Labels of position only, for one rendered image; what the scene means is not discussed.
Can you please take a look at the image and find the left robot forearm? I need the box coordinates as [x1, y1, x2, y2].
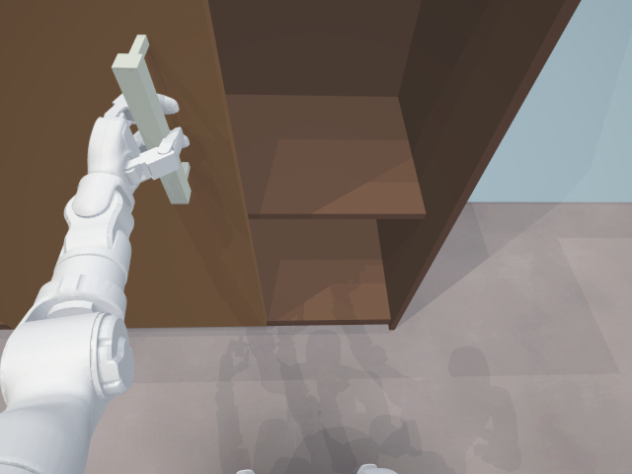
[0, 173, 135, 405]

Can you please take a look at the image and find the wardrobe door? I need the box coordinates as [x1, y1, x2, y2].
[0, 0, 267, 330]

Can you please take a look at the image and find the handle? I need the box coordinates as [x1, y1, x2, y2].
[112, 35, 191, 204]

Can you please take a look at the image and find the robot left hand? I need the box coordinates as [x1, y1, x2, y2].
[88, 94, 190, 194]

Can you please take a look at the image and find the robot left upper arm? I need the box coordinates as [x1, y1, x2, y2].
[0, 312, 135, 474]

